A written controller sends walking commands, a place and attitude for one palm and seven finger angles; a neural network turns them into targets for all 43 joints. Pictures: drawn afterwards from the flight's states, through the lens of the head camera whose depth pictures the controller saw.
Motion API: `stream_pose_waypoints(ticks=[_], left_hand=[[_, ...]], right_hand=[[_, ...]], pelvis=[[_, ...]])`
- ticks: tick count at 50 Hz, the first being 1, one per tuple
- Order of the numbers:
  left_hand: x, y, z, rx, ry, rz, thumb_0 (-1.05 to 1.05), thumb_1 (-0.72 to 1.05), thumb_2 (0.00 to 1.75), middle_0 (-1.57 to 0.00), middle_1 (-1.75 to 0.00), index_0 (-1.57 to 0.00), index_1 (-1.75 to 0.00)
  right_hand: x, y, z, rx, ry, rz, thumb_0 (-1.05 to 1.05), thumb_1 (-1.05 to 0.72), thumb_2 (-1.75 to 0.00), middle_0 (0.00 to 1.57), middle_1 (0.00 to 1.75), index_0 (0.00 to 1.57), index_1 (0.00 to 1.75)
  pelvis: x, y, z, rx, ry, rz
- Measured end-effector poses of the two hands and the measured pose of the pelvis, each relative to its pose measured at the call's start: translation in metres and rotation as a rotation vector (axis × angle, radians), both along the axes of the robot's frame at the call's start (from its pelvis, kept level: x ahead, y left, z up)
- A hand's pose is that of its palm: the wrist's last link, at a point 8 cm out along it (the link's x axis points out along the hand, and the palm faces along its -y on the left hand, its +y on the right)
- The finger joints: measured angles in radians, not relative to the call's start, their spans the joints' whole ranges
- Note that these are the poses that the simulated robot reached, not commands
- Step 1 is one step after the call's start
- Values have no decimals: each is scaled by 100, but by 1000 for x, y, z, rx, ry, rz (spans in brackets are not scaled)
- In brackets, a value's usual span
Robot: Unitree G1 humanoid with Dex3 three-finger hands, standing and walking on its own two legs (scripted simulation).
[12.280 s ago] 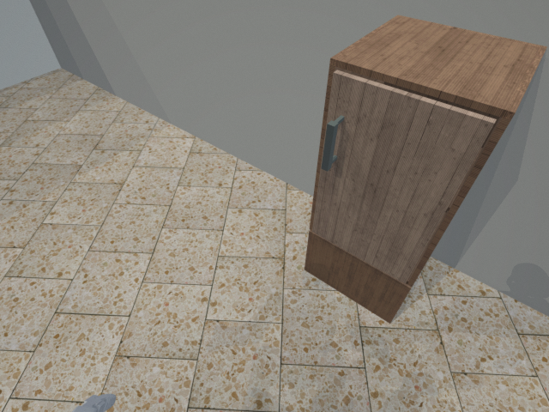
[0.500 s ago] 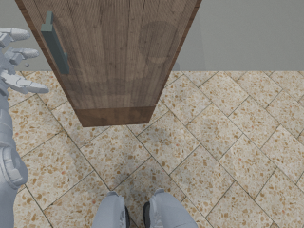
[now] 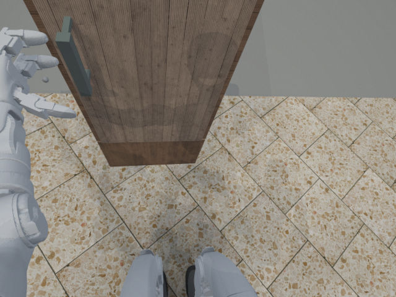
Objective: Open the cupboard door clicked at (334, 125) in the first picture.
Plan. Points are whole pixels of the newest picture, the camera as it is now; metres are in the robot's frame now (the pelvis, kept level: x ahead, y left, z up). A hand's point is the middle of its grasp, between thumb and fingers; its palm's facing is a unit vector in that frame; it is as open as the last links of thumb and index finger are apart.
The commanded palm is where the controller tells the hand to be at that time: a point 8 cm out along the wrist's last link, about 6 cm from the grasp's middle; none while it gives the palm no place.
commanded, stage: move the hooked fingers beside the handle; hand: left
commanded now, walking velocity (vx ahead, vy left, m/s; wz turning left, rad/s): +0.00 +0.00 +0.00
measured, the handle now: (77, 60) +0.55 +0.20 +0.06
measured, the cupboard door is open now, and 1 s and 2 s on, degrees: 0 0 0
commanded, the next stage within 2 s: slide the fingers in behind the handle in 0.16 s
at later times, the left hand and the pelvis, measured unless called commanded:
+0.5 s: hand (48, 83) +0.50 +0.24 +0.05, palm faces +0.02 -1.00 +0.00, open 14.0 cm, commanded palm +0.49 +0.28 +0.05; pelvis +0.00 -0.01 +0.00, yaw +0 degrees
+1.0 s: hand (65, 84) +0.50 +0.21 +0.05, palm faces +0.01 -1.00 +0.00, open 14.0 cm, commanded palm +0.48 +0.24 +0.05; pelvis +0.00 +0.00 +0.00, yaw +0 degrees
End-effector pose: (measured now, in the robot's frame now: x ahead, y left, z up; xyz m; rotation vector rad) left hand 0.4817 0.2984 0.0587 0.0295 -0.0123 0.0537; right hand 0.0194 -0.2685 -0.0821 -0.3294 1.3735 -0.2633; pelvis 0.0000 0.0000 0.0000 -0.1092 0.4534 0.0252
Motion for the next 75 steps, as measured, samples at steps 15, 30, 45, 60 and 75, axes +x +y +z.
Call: stream_pose_waypoints(ticks=[15, 30, 45, 60, 75], left_hand=[[0, 9, -3, -10, 39, 5, -1, -50, 30, -30, -120, -30, -120], [0, -4, -11, -33, 66, -14, -1, -50, 30, -30, -120, -30, -120], [-1, -17, -9, -28, 51, -32, -1, -50, 30, -30, -120, -30, -120], [1, -49, -8, -26, 38, -11, -1, -50, 30, -30, -120, -32, -121], [1, -70, -8, -13, 35, -5, -1, -50, 30, -30, -120, -32, -122]], right_hand=[[-21, -11, -2, -1, 50, -31, 0, -90, -90, 20, 30, 21, 30], [-6, -9, 1, -3, 1, -20, 0, -90, -90, 20, 30, 20, 30], [-5, 9, -4, 35, 22, -15, 0, -90, -90, 20, 30, 20, 30], [-14, 12, -6, 57, 23, -28, 0, -90, -90, 20, 30, 20, 30], [-18, -1, -9, 70, 29, -34, 0, -91, -90, 20, 30, 20, 30]], pelvis=[[0, -13, -3, 9, 11, -10], [2, -10, -1, 7, 7, -11], [3, 1, 1, 1, -1, 1], [1, 2, 2, 8, -12, 1], [1, -11, 1, 24, -13, -1]])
